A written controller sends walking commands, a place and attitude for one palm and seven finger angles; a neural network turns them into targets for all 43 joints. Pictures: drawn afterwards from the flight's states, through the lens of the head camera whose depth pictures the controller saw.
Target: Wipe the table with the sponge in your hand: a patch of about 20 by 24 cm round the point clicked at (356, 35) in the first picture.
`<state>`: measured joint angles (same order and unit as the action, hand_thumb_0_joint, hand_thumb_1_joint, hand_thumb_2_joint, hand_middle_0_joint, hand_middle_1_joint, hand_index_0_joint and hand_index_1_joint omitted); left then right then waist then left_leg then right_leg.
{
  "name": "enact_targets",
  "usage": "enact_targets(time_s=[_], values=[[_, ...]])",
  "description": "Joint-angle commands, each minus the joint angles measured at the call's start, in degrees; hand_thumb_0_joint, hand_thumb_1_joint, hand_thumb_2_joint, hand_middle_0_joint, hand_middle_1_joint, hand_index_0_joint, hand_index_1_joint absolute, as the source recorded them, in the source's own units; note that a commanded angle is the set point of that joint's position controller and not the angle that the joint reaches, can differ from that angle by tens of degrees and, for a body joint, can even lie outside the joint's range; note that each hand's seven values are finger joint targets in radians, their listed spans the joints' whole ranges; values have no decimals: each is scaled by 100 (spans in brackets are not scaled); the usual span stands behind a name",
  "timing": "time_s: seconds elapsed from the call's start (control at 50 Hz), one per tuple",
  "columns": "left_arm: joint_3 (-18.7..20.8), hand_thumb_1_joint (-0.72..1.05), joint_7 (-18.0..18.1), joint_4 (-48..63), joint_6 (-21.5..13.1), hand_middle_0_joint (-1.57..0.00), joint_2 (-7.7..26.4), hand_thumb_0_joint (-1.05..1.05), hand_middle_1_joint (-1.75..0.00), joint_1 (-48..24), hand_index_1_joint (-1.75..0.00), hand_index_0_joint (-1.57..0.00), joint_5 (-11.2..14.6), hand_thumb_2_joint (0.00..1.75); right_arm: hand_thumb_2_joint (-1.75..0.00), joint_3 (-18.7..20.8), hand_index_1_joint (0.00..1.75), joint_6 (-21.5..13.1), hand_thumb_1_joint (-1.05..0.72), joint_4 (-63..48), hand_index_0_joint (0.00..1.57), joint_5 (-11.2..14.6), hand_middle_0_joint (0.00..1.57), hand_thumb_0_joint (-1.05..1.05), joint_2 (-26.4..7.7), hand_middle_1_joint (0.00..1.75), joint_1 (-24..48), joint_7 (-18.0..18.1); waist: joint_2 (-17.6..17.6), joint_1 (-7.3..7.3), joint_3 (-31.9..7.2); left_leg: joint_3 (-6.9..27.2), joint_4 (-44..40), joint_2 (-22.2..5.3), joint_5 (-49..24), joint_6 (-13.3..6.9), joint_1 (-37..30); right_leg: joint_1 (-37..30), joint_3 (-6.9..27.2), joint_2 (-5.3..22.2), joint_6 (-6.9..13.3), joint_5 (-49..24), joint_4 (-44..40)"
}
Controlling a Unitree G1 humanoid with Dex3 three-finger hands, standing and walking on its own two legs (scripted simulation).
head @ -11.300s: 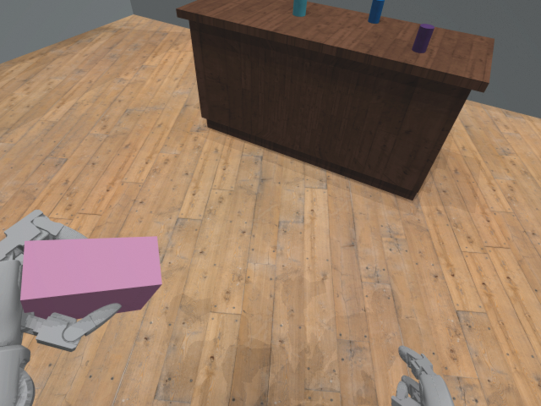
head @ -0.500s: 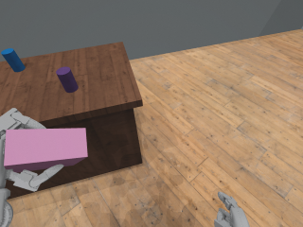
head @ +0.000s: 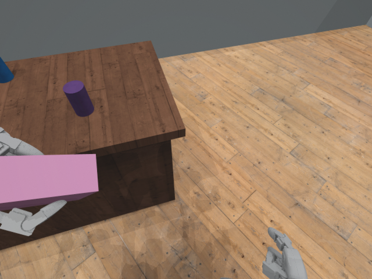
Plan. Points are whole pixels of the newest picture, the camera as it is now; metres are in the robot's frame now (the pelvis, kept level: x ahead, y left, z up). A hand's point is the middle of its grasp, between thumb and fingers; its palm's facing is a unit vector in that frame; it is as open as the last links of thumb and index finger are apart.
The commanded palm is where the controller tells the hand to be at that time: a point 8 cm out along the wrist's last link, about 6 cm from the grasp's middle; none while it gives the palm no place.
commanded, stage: come to a stop and stand still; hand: left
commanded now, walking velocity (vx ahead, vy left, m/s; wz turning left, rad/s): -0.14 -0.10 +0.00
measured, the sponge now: (58, 181) +0.24 +0.21 +0.15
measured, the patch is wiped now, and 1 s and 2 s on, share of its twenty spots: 0.00 0.00 0.00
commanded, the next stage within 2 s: look again from close up in 1.74 s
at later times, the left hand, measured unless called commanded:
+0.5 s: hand (29, 172) +0.24 +0.25 +0.17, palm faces +0.35 -0.83 -0.44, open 10.0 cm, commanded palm +0.19 +0.29 +0.19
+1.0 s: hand (49, 194) +0.22 +0.23 +0.13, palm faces +0.25 -0.89 -0.39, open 10.0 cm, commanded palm +0.16 +0.28 +0.19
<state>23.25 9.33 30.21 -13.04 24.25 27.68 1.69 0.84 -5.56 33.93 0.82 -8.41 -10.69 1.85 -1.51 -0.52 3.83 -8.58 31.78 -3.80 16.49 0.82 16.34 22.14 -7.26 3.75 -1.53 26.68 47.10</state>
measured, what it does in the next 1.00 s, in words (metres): steps on the spot: right foot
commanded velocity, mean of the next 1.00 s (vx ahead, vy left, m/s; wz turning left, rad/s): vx -0.05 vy -0.02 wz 0.00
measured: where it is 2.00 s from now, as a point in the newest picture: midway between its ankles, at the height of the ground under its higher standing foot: outside the picture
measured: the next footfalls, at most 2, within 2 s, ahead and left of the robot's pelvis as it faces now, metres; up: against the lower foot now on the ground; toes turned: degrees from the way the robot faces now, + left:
right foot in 0.04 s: +0.04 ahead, -0.08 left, +0.00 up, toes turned -5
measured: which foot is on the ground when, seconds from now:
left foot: down 0.00-1.00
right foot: up 0.00-0.02, down 0.04-1.00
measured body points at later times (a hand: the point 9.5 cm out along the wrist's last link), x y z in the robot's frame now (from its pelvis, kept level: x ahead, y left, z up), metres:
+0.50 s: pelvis +0.02 +0.02 +0.01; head +0.06 +0.03 +0.45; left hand +0.22 +0.30 +0.19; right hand +0.20 -0.21 -0.07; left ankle +0.03 +0.15 -0.73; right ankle +0.00 -0.08 -0.73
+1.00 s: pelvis -0.01 +0.01 +0.01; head +0.03 +0.02 +0.46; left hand +0.21 +0.28 +0.16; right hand +0.12 -0.25 -0.07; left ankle +0.03 +0.14 -0.73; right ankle +0.00 -0.08 -0.73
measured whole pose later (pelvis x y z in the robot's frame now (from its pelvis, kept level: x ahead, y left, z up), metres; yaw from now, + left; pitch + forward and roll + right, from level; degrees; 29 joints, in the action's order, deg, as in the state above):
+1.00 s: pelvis -0.01 +0.01 +0.01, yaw -3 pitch -1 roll -1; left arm 16.3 6.5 26.0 -8.8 19.7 27.4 1.3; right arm 0.5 -6.5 35.0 -0.2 -14.3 -13.7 3.7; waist -0.6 -0.4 5.5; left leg 0.9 27.0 -2.8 11.3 1.5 15.0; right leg 11.7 -3.9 -3.1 3.0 11.1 23.3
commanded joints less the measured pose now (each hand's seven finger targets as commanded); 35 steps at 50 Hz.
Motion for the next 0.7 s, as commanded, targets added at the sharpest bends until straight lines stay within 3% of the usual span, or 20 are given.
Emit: enact_targets(time_s=[0.0,0.02,0.06,0.08,0.1,0.18,0.24,0.26,0.3,0.32,0.36,0.38,0.46,0.52,0.56,0.58,0.6,0.62,0.64,0.68], values=[[409,10,62,1524,-310,-120,714,0,-160,-34,-160,-120,12,130,-90,188,30,-294,-90,-693,20,36,20,0,-930,30,237,64,1187,50,-1035,725,-339,-947,-2008,-535,-385,-1124,-115,-180,16,-1237,-1925],[451,10,73,1392,-270,-120,765,0,-160,-70,-160,-120,-13,130,-90,147,30,-256,-90,-707,20,25,20,0,-888,30,239,75,685,40,-1097,647,12,-806,-1682,-379,-68,-1580,229,68,105,-2194,-2253],[636,10,117,1133,-206,-120,942,0,-160,-188,-160,-120,16,130,-90,54,30,-192,-90,-786,20,-2,20,0,-722,30,209,75,-742,-94,-1280,194,1083,139,-2,115,690,-2073,1918,1414,776,-5405,-2280],[560,10,94,1011,-142,-120,828,0,-160,-340,-160,-120,104,130,-90,134,30,-187,-90,-800,20,49,20,0,-796,30,283,9,-1438,-31,-1261,446,1857,264,1234,191,848,-2067,2277,1827,1041,-6068,-2366],[674,10,113,885,-129,-120,901,0,-160,-253,-160,-120,88,130,-90,134,30,-154,-90,-729,20,51,20,0,-799,30,328,16,-1421,-5,-1169,775,2062,140,1494,137,973,-2156,2095,1916,1170,-6290,-2310],[719,10,135,828,-142,-120,772,0,-160,34,-160,-120,13,130,-90,-107,30,102,-90,-815,20,-66,20,0,-578,30,615,163,-695,66,-1295,503,721,194,789,143,743,-2477,908,1201,843,-6137,-1940],[548,10,159,1136,-112,-120,670,0,-160,103,-160,-120,-3,130,-90,-22,30,224,-90,-853,20,-115,20,0,-656,30,462,229,-402,1,-1505,295,-449,344,-700,148,-7,-2363,618,821,559,-5564,-1673],[465,10,165,1328,-91,-120,668,0,-160,-12,-160,-120,13,130,-90,28,30,244,-90,-874,20,-106,20,0,-705,30,397,252,-211,-38,-1568,346,-744,164,-1635,101,-416,-2194,535,673,387,-5158,-1506],[360,10,148,1690,-99,-120,683,0,-160,-6,-160,-120,38,130,-90,130,30,183,-90,-974,20,-65,20,0,-903,30,329,269,708,53,-1613,1186,-689,-828,-4283,-242,-1156,-1281,400,159,82,-2791,-1269],[292,10,98,1684,-133,-120,677,0,-160,42,-160,-120,47,130,-90,196,30,122,-90,-994,20,-39,20,0,-994,30,267,224,1028,98,-1451,1470,-793,-1176,-4483,-411,-1207,-868,473,-26,97,-960,-1206],[290,10,59,1513,-138,-120,647,0,-160,115,-160,-120,-13,130,-90,141,30,61,-90,-951,20,-168,20,0,-932,30,271,171,1634,48,-1050,1698,-1008,-1330,-4613,-606,-883,-590,426,-224,113,-78,-1016],[373,10,61,1731,-177,-120,768,0,-160,-136,-160,-120,-47,130,-90,151,30,33,-90,-909,20,-201,20,0,-938,30,276,171,1885,55,-1015,1558,-965,-1302,-4622,-559,-886,-583,412,-187,120,-107,-1085],[301,10,67,1708,-176,-120,718,0,-160,-251,-160,-120,-34,130,-90,192,30,-128,-90,-868,20,-107,20,0,-997,30,77,70,1847,-18,-1287,1107,-551,-1030,-4435,-307,-1254,-913,342,-306,118,-1097,-1957],[365,10,17,1382,-98,-120,658,0,-160,-24,-160,-120,25,130,-90,168,30,-90,-90,-935,20,-49,20,0,-963,30,197,75,1062,23,-1308,870,-414,-814,-2906,-115,-479,-1600,521,-99,146,-2445,-2204],[301,10,7,1101,-20,-120,577,0,-160,66,-160,-120,117,130,-90,167,30,-44,-90,-949,20,4,20,0,-907,30,166,89,322,-31,-1288,635,26,-341,-1591,74,-138,-1558,1150,427,408,-3653,-2314],[2168,10,31,2238,-703,-120,4826,0,-160,-5776,-160,-120,310,130,-90,-540,30,-204,-90,-1558,20,214,20,0,-1102,30,-405,540,739,-132,-305,826,-962,20,-897,-73,98,-1242,607,-10,83,-2420,-2521],[1654,10,-104,-517,-381,-120,1771,0,-160,-3185,-160,-120,157,130,-90,-23,30,-447,-90,-1001,20,128,20,0,-580,30,342,333,519,128,-824,603,-483,-226,-689,-107,-314,-402,774,88,320,-1322,-2386],[1229,10,-120,-333,-363,-120,1441,0,-160,-2203,-160,-120,214,130,-90,39,30,-476,-90,-920,20,-58,20,0,-898,30,279,203,373,105,-580,773,-488,-122,-323,-51,-92,-559,1144,-19,423,-1354,-2640],[1057,10,-153,-950,-258,-120,1308,0,-160,-1520,-160,-120,154,130,-90,147,30,-447,-90,-910,20,-95,20,0,-1161,30,40,170,249,184,-550,603,-162,56,-342,-49,-199,-628,1481,209,455,-1728,-2887],[682,10,-268,-704,-246,-120,790,0,-160,-830,-160,-120,255,130,-90,180,30,-437,-90,-946,20,-48,20,0,-1077,30,-6,28,-265,239,-895,572,32,304,-172,-38,-63,-1109,1648,534,394,-1877,-3067]])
